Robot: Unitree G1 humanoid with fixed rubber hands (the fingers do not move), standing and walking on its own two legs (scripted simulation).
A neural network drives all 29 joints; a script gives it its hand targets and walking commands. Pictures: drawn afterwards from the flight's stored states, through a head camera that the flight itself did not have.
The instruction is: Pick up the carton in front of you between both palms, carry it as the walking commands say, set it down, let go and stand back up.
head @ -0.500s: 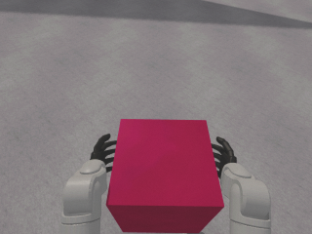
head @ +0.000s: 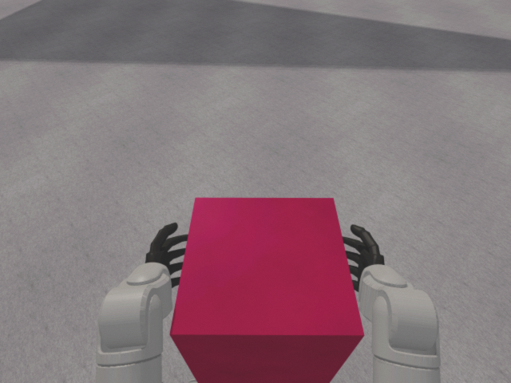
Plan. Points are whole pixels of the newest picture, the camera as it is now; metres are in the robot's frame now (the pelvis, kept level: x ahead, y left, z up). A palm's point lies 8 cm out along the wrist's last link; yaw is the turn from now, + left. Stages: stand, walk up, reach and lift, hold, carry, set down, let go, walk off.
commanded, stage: carry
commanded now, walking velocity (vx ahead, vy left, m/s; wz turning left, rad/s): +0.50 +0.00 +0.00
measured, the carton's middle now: (263, 296) +0.26 +0.00 +0.01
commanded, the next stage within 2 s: none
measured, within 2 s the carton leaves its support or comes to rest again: neither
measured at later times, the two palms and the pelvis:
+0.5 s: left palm (187, 145) +0.61 +0.18 +0.06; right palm (320, 148) +0.58 -0.12 +0.06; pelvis +0.34 +0.05 +0.00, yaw -3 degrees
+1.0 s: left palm (224, 74) +0.93 +0.13 +0.07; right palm (324, 75) +0.94 -0.17 +0.06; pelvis +0.67 -0.03 +0.00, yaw +1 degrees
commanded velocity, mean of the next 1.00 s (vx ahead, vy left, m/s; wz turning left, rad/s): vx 0.50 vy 0.00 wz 0.00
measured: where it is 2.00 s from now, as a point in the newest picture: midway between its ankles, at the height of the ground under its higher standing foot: (267, 186)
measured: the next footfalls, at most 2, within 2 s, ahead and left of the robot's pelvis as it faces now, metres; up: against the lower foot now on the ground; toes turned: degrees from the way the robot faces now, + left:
left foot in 0.26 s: +0.38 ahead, +0.13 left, +0.00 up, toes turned +9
right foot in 0.76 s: +0.72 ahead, -0.10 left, +0.00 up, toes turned -12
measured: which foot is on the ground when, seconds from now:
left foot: up 0.00-0.24, down 0.26-0.78, up 0.80-1.00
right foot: down 0.00-0.28, up 0.30-0.74, down 0.76-1.00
